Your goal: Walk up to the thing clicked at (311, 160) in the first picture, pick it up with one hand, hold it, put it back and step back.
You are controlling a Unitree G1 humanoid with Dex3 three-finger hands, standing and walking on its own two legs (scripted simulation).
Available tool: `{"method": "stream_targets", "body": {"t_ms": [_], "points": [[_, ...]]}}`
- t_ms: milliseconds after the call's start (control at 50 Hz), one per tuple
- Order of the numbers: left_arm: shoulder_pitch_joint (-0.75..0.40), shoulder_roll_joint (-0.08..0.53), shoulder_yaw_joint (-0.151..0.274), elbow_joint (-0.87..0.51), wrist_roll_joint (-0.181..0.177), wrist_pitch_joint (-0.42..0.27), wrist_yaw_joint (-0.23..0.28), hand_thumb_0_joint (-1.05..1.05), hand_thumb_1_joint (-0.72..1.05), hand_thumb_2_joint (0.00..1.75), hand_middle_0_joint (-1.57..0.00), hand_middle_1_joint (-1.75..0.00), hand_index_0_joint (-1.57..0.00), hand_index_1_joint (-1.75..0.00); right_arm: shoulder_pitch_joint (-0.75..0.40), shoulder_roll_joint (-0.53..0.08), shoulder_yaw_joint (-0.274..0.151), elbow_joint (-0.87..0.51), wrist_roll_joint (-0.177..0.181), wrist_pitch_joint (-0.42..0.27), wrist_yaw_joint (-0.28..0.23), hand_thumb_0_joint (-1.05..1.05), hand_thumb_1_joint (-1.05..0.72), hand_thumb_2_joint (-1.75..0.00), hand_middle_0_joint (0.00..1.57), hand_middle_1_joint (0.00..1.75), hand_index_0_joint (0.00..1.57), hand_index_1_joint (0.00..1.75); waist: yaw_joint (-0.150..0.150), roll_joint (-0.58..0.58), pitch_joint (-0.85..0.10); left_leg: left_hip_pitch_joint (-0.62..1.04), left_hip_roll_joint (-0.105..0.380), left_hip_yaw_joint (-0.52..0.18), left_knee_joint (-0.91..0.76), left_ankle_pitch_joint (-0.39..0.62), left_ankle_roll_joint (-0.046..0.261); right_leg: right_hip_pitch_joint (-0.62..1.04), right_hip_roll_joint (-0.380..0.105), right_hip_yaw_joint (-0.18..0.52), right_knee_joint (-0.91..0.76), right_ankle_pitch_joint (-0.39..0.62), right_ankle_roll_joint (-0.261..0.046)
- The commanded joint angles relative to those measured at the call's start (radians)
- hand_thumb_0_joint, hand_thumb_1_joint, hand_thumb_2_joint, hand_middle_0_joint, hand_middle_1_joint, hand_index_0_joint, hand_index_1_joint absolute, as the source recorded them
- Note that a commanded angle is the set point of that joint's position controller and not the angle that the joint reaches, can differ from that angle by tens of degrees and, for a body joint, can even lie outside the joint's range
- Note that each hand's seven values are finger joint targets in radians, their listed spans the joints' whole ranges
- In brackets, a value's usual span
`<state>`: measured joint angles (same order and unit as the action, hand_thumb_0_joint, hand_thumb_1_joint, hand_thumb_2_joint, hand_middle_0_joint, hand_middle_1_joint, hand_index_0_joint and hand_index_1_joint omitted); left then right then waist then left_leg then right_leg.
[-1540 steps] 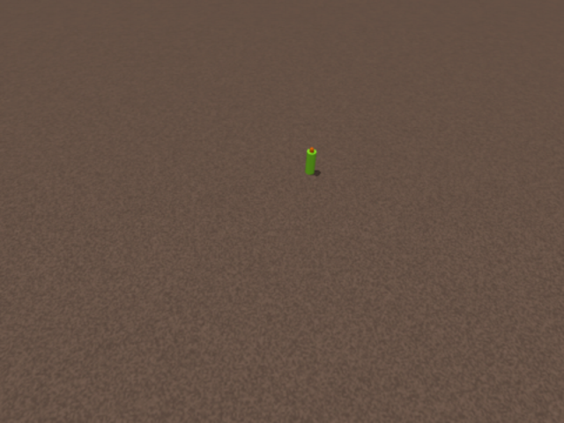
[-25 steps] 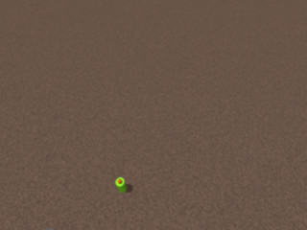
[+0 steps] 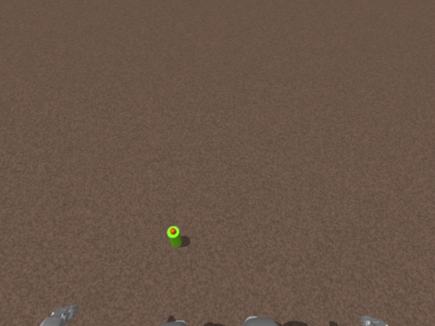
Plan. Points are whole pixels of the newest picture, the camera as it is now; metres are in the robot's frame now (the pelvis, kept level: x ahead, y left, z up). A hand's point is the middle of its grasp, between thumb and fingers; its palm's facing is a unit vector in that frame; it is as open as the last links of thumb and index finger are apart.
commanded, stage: step back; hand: left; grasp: from the side
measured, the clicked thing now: (174, 236) +0.50 +0.17 -0.68
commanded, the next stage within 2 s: none
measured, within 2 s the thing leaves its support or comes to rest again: neither
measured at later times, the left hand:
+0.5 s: hand out of the picture +0.00 +0.27 -0.15, palm faces +0.00 -0.94 -0.34, open 7.3 cm
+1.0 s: hand out of the picture -0.16 +0.22 -0.13, palm faces -0.05 -0.91 -0.41, open 7.3 cm
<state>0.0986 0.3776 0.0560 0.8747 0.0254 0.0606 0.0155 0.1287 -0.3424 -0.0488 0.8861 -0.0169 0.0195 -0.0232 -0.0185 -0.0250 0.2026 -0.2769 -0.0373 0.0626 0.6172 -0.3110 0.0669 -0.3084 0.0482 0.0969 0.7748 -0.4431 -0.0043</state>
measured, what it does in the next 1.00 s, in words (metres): walks backwards: right foot, then left foot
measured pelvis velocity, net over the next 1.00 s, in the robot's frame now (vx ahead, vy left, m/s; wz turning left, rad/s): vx -0.25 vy -0.04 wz -0.04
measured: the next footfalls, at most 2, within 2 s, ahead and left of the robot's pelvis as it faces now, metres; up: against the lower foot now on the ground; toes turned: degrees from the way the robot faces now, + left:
right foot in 0.04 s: +0.03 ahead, -0.12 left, +0.00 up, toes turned +4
left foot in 0.40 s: -0.08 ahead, +0.12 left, +0.00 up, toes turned -1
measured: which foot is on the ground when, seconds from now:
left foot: down 0.00-0.08, up 0.10-0.38, down 0.40-0.86, up 0.88-1.00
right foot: up 0.00-0.02, down 0.04-0.42, up 0.44-0.80, down 0.82-1.00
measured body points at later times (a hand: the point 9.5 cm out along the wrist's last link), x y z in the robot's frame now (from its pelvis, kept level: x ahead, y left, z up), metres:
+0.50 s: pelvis -0.12 +0.01 +0.00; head -0.06 +0.05 +0.45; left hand +0.00 +0.32 -0.13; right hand -0.02 -0.30 -0.09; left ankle -0.12 +0.12 -0.73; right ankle -0.06 -0.12 -0.68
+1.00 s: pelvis -0.25 -0.04 +0.00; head -0.21 -0.06 +0.45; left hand -0.16 +0.27 -0.10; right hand -0.16 -0.37 -0.12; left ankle -0.25 +0.11 -0.65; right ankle -0.24 -0.16 -0.73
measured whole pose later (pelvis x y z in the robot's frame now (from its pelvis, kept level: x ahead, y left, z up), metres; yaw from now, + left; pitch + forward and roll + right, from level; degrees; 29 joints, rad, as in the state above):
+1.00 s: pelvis -0.25 -0.04 +0.00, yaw -2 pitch -2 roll +2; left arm 0.21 0.35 0.07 0.81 0.05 0.07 -0.01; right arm 0.17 -0.41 -0.06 0.85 0.00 0.04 -0.03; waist 0.02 0.01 0.12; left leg -0.49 -0.10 -0.11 1.13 -0.48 -0.01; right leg -0.29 -0.01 0.06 0.63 -0.31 -0.01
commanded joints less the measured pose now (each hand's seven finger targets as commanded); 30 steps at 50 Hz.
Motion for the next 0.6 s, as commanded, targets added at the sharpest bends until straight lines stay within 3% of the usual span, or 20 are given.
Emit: {"method": "stream_targets", "body": {"t_ms": [0,20,40,60,80,100,140,180,220,300,340,360,380,400,420,440,480,500,560,580], "points": [[0.089,0.152,0.063,-0.051,0.006,-0.041,0.006,0.0,0.9,0.9,-0.2,-0.3,-0.2,-0.3,-0.015,-0.282,-0.073,-0.069,0.01,-0.004,-0.012,0.0,-0.9,-0.9,0.2,0.3,0.2,0.3,0.031,0.119,-0.281,0.158,0.258,-0.266,-0.043,0.486,0.102,0.093,-0.021,-0.053,-0.286,0.2,-0.031],[0.098,0.168,0.067,-0.048,0.009,-0.047,0.006,0.0,0.9,0.9,-0.2,-0.3,-0.2,-0.3,-0.028,-0.267,-0.067,-0.073,0.015,-0.003,-0.009,0.0,-0.9,-0.9,0.2,0.3,0.2,0.3,0.039,0.065,-0.288,0.094,0.225,-0.244,-0.015,0.387,0.071,0.155,-0.041,-0.007,-0.333,0.338,-0.045],[0.1,0.219,0.08,-0.055,0.016,-0.053,0.007,0.0,0.9,0.9,-0.2,-0.3,-0.2,-0.3,-0.039,-0.243,-0.059,-0.085,0.024,-0.004,-0.006,0.0,-0.9,-0.9,0.2,0.3,0.2,0.3,0.039,-0.043,-0.306,-0.017,0.158,-0.203,0.07,0.249,0.03,0.217,-0.139,0.142,-0.313,0.494,-0.09],[0.051,0.283,0.092,-0.079,0.006,-0.05,0.004,0.0,0.9,0.9,-0.2,-0.3,-0.2,-0.3,-0.046,-0.21,-0.051,-0.088,0.027,-0.002,-0.006,0.0,-0.9,-0.9,0.2,0.3,0.2,0.3,0.047,-0.203,-0.25,-0.091,-0.015,-0.117,0.248,0.015,-0.036,0.141,-0.291,0.334,-0.384,0.567,-0.229],[0.005,0.318,0.095,-0.113,0.012,-0.051,0.003,0.0,0.9,0.9,-0.2,-0.3,-0.2,-0.3,-0.037,-0.22,-0.058,-0.079,0.02,0.009,-0.014,0.0,-0.9,-0.9,0.2,0.3,0.2,0.3,0.057,-0.277,-0.201,-0.075,-0.06,-0.129,0.451,-0.33,-0.061,0.01,-0.433,0.475,-0.433,0.597,-0.339],[-0.02,0.294,0.096,-0.135,0.011,-0.054,0.006,0.0,0.9,0.9,-0.2,-0.3,-0.2,-0.3,0.009,-0.243,-0.065,-0.062,0.016,0.013,-0.014,0.0,-0.9,-0.9,0.2,0.3,0.2,0.3,0.033,-0.225,-0.168,-0.069,-0.026,-0.206,0.534,-0.347,-0.066,-0.034,-0.44,0.477,-0.424,0.601,-0.343],[-0.051,0.231,0.085,-0.154,-0.003,-0.048,0.01,0.0,0.9,0.9,-0.2,-0.3,-0.2,-0.3,0.041,-0.238,-0.053,-0.042,0.023,0.01,-0.006,0.0,-0.9,-0.9,0.2,0.3,0.2,0.3,0.012,-0.121,-0.151,-0.104,-0.068,-0.21,0.558,-0.269,-0.063,-0.006,-0.32,0.255,-0.396,0.619,-0.276],[-0.022,0.197,0.079,-0.152,0.003,-0.044,0.014,0.0,0.9,0.9,-0.2,-0.3,-0.2,-0.3,0.036,-0.225,-0.043,-0.042,0.02,0.003,-0.007,0.0,-0.9,-0.9,0.2,0.3,0.2,0.3,0.031,-0.086,-0.183,-0.142,-0.094,-0.188,0.559,-0.227,-0.083,0.075,-0.244,0.179,-0.35,0.66,-0.232],[0.02,0.2,0.077,-0.16,0.01,-0.04,0.013,0.0,0.9,0.9,-0.2,-0.3,-0.2,-0.3,0.039,-0.225,-0.036,-0.056,0.02,-0.002,-0.013,0.0,-0.9,-0.9,0.2,0.3,0.2,0.3,0.05,-0.082,-0.227,-0.176,-0.078,-0.163,0.451,-0.219,-0.091,0.191,-0.221,0.158,-0.316,0.697,-0.221],[0.036,0.21,0.08,-0.18,0.013,-0.023,0.012,0.0,0.9,0.9,-0.2,-0.3,-0.2,-0.3,0.068,-0.207,-0.039,-0.067,0.011,-0.014,-0.013,0.0,-0.9,-0.9,0.2,0.3,0.2,0.3,0.041,-0.171,-0.299,-0.111,0.013,-0.105,0.032,-0.173,-0.085,0.312,-0.226,0.142,-0.245,0.663,-0.186],[0.005,0.229,0.076,-0.196,0.002,-0.009,0.003,0.0,0.9,0.9,-0.2,-0.3,-0.2,-0.3,0.121,-0.204,-0.052,-0.045,-0.002,-0.02,-0.01,0.0,-0.9,-0.9,0.2,0.3,0.2,0.3,0.005,-0.162,-0.294,0.034,0.005,-0.057,-0.19,0.042,-0.077,0.21,-0.194,0.11,-0.17,0.578,-0.145],[0.015,0.219,0.072,-0.197,-0.005,0.0,-0.003,0.0,0.9,0.9,-0.2,-0.3,-0.2,-0.3,0.118,-0.209,-0.059,-0.043,-0.009,-0.022,-0.009,0.0,-0.9,-0.9,0.2,0.3,0.2,0.3,0.009,-0.115,-0.279,0.094,0.005,-0.065,-0.258,0.169,-0.069,0.136,-0.16,0.098,-0.146,0.473,-0.107],[0.045,0.183,0.064,-0.203,-0.006,0.004,-0.006,0.0,0.9,0.9,-0.2,-0.3,-0.2,-0.3,0.107,-0.26,-0.074,-0.055,-0.028,-0.026,-0.008,0.0,-0.9,-0.9,0.2,0.3,0.2,0.3,0.019,-0.004,-0.278,0.176,0.133,-0.246,-0.279,0.155,-0.033,-0.03,-0.1,0.081,-0.078,0.292,-0.068],[0.049,0.151,0.061,-0.205,-0.008,0.0,-0.004,0.0,0.9,0.9,-0.2,-0.3,-0.2,-0.3,0.064,-0.374,-0.096,-0.068,-0.038,-0.025,-0.004,0.0,-0.9,-0.9,0.2,0.3,0.2,0.3,0.023,0.251,-0.238,0.213,0.356,-0.548,-0.328,0.243,0.062,-0.26,0.074,0.012,0.111,-0.08,-0.023],[-0.031,0.203,0.084,-0.208,0.01,-0.002,0.014,0.0,0.9,0.9,-0.2,-0.3,-0.2,-0.3,0.045,-0.425,-0.106,-0.088,-0.021,-0.024,-0.001,0.0,-0.9,-0.9,0.2,0.3,0.2,0.3,-0.037,0.265,-0.193,-0.034,0.49,-0.618,-0.342,0.241,0.214,-0.157,0.053,0.085,0.302,-0.208,0.005],[-0.044,0.231,0.091,-0.202,0.014,-0.003,0.015,0.0,0.9,0.9,-0.2,-0.3,-0.2,-0.3,-0.015,-0.414,-0.107,-0.102,-0.019,-0.034,-0.007,0.0,-0.9,-0.9,0.2,0.3,0.2,0.3,-0.017,0.259,-0.15,-0.11,0.512,-0.642,-0.355,0.245,0.249,-0.127,0.019,0.131,0.448,-0.165,0.002],[0.037,0.2,0.094,-0.156,-0.007,-0.003,0.004,0.0,0.9,0.9,-0.2,-0.3,-0.2,-0.3,-0.083,-0.303,-0.069,-0.114,-0.033,-0.038,-0.01,0.0,-0.9,-0.9,0.2,0.3,0.2,0.3,0.054,0.15,-0.161,-0.002,0.307,-0.335,-0.256,0.449,0.148,-0.175,0.066,0.148,0.528,-0.057,-0.008],[0.095,0.199,0.093,-0.143,-0.014,-0.003,0.0,0.0,0.9,0.9,-0.2,-0.3,-0.2,-0.3,-0.086,-0.281,-0.066,-0.117,-0.026,-0.038,-0.014,0.0,-0.9,-0.9,0.2,0.3,0.2,0.3,0.082,0.156,-0.171,0.059,0.26,-0.256,-0.223,0.5,0.111,-0.22,0.078,0.138,0.539,-0.018,-0.012],[0.099,0.186,0.096,-0.147,-0.006,-0.001,-0.004,0.0,0.9,0.9,-0.2,-0.3,-0.2,-0.3,0.01,-0.263,-0.068,-0.106,-0.016,-0.037,-0.015,0.0,-0.9,-0.9,0.2,0.3,0.2,0.3,0.033,0.161,-0.197,0.196,0.234,-0.249,-0.177,0.549,0.104,-0.252,0.08,0.115,0.487,0.007,0.026],[0.09,0.177,0.092,-0.158,-0.003,-0.003,-0.003,0.0,0.9,0.9,-0.2,-0.3,-0.2,-0.3,0.034,-0.262,-0.07,-0.112,-0.012,-0.035,-0.017,0.0,-0.9,-0.9,0.2,0.3,0.2,0.3,0.018,0.176,-0.204,0.227,0.25,-0.256,-0.165,0.568,0.121,-0.258,0.071,0.108,0.446,-0.01,0.036]]}}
